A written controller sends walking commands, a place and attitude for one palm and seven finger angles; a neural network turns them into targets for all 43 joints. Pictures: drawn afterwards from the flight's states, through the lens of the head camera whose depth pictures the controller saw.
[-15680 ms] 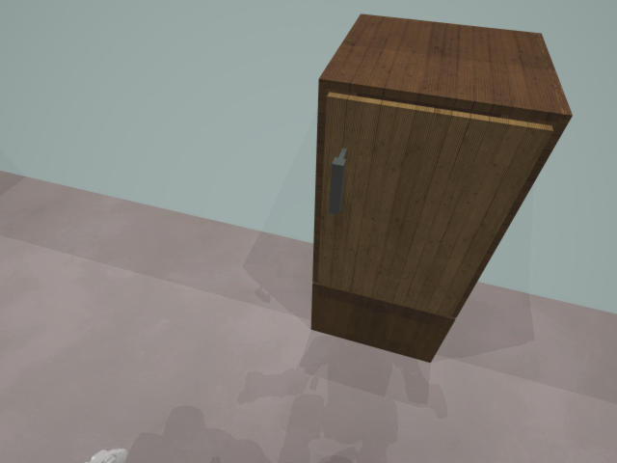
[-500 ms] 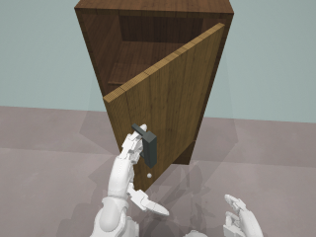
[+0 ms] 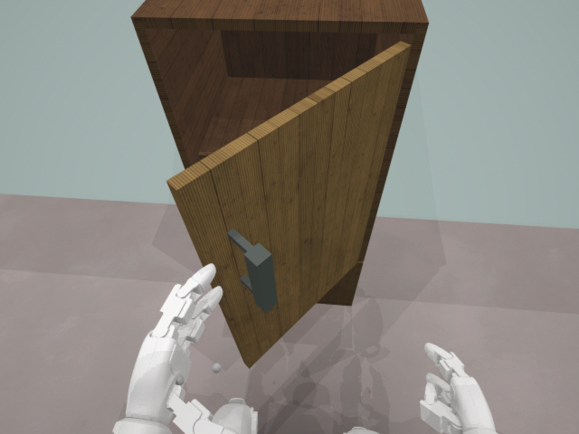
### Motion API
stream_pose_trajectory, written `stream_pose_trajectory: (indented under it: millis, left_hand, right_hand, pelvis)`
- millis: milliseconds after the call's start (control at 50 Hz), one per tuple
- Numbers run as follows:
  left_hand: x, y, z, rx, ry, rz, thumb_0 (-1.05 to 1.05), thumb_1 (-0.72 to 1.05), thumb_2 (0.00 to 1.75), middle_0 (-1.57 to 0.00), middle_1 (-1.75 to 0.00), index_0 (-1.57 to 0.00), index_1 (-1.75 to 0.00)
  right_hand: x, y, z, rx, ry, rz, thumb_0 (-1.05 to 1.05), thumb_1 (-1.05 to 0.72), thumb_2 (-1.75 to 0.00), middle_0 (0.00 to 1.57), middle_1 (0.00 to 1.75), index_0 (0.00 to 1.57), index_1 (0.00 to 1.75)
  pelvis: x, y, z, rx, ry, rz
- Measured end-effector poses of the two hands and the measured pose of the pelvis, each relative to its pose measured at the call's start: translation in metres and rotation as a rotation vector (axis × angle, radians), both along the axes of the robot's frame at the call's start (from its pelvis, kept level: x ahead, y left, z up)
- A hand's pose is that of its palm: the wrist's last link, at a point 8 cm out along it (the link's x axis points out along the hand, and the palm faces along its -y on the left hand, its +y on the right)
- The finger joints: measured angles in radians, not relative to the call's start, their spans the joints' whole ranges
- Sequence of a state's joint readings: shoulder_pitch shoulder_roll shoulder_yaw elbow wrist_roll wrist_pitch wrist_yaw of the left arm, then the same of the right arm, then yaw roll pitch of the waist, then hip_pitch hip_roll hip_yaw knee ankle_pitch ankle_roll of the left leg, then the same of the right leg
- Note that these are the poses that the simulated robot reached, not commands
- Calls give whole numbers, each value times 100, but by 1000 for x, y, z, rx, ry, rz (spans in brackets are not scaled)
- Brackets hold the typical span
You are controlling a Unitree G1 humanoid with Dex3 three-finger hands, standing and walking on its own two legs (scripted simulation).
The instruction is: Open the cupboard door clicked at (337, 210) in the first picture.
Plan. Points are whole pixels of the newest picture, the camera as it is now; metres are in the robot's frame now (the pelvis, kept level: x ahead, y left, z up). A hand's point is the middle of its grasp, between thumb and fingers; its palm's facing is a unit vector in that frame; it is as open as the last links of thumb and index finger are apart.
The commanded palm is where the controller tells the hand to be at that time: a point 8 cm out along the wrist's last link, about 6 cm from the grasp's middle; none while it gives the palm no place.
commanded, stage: slide the hand sideways off the handle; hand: left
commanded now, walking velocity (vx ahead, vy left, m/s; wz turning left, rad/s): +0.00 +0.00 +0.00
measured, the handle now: (252, 271) +0.32 +0.07 +0.07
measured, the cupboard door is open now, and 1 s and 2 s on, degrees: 50 50 50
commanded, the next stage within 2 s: draw the hand back to the body in 0.20 s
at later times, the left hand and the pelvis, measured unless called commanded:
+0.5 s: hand (162, 374) +0.18 +0.14 +0.10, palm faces -0.08 -0.99 -0.07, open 16.3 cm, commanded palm +0.16 +0.20 +0.10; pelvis -0.01 +0.01 +0.00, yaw +0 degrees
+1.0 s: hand (58, 348) +0.18 +0.22 +0.16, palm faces +0.17 -0.94 -0.30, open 14.9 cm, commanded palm +0.15 +0.27 +0.18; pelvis +0.01 +0.03 +0.05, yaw +0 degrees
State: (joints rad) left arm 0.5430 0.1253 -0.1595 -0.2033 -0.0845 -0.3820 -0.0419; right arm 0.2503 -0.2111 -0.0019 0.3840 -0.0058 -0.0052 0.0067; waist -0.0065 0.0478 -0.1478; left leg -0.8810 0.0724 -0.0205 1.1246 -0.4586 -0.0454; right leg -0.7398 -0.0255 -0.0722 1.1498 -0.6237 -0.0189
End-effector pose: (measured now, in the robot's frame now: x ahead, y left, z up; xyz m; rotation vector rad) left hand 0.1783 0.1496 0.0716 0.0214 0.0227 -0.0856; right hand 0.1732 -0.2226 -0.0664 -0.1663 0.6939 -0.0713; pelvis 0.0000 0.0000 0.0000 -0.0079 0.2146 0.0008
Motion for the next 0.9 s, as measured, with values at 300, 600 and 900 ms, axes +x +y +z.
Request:
stream_pose_trajectory:
  millis: [300, 600, 900]
  left_hand:
    - [-20, 22, -1, -6, -21, -20, -1, -50, 30, -15, -30, -15, -31]
    - [-19, 59, 47, 29, -61, 25, -1, -50, 30, -15, -30, -15, -30]
    - [-20, 102, 90, 191, -49, 148, -1, -39, 35, -16, -30, -15, -30]
  right_hand:
    - [-5, -5, -10, -20, -21, -28, 1, -91, -90, 20, 30, 20, 30]
    - [-17, 16, 17, 6, -53, -59, 1, -91, -90, 20, 30, 20, 30]
    - [3, 32, 54, -39, -112, -38, 1, -90, -90, 20, 30, 20, 30]
  pelvis:
    - [-8, -1, -11, -10, 7, 8]
    - [-9, 14, 12, -27, -62, 5]
    - [4, 27, 38, -31, -119, -2]
